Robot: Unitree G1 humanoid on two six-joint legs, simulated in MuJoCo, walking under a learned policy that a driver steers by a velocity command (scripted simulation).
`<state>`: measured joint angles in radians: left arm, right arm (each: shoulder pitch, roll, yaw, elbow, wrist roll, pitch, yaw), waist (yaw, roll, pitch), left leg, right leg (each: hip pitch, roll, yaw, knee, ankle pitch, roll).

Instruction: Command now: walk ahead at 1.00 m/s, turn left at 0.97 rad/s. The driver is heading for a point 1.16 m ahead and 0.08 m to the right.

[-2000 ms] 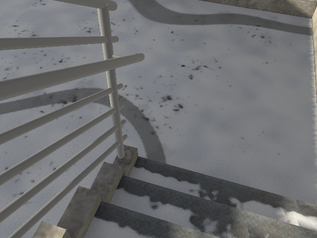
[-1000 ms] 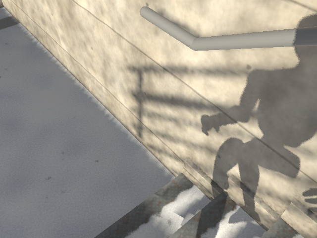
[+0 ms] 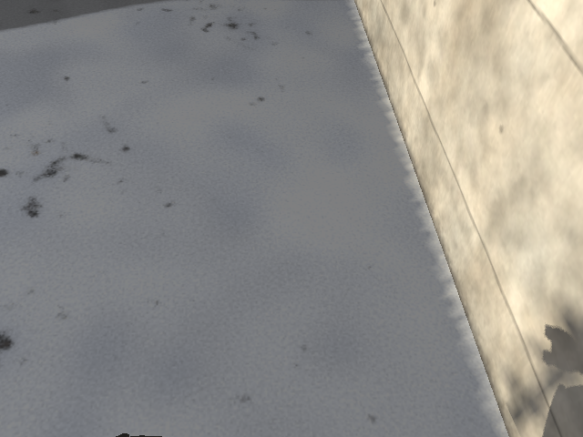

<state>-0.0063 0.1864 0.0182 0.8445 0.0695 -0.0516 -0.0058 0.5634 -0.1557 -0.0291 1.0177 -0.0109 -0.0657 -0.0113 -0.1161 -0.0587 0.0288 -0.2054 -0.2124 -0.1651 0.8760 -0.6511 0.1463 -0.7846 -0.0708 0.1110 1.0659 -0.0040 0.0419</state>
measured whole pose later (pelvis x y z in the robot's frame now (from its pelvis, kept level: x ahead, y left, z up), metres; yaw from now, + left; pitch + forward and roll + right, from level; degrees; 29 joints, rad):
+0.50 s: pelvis +0.44 -0.01 -0.12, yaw +15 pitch +2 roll -1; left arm 0.65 0.18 0.02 1.12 0.00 -0.10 0.01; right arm -0.13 -0.24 0.02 0.72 -0.04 -0.07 0.05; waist 0.11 0.01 0.03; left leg -0.66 -0.01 -0.02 0.75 -0.13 0.04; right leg 0.03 0.11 0.02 0.37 -0.42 -0.09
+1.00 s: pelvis +0.90 +0.01 -0.15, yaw -8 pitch +1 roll +2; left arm 0.05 0.32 0.05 0.70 0.01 -0.03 -0.07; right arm 0.46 -0.27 -0.05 0.95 -0.03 -0.08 -0.03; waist -0.02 -0.03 0.05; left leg 0.19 0.04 0.25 0.65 -0.32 -0.03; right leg -0.57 0.05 -0.14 0.67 -0.14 -0.20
